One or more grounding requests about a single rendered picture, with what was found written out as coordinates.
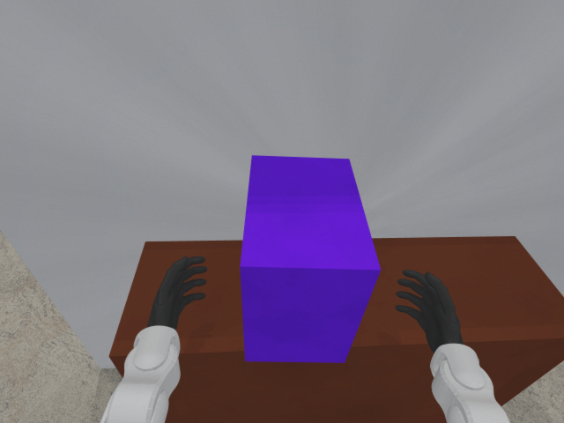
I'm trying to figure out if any pedestal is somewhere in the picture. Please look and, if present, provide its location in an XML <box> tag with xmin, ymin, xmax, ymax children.
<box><xmin>108</xmin><ymin>236</ymin><xmax>564</xmax><ymax>423</ymax></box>

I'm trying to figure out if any left robot forearm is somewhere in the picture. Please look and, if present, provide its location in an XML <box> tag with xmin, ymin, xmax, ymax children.
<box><xmin>100</xmin><ymin>325</ymin><xmax>181</xmax><ymax>423</ymax></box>

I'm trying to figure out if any right robot hand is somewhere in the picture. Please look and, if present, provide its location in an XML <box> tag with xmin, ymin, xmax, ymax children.
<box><xmin>395</xmin><ymin>270</ymin><xmax>464</xmax><ymax>353</ymax></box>

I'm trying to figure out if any right robot forearm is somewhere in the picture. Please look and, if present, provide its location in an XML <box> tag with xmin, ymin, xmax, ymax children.
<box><xmin>430</xmin><ymin>344</ymin><xmax>510</xmax><ymax>423</ymax></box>

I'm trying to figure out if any carton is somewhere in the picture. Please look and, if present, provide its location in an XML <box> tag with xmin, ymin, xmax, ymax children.
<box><xmin>240</xmin><ymin>155</ymin><xmax>381</xmax><ymax>363</ymax></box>

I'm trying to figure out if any left robot hand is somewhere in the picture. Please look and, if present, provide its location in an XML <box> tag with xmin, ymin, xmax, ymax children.
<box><xmin>147</xmin><ymin>256</ymin><xmax>207</xmax><ymax>330</ymax></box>

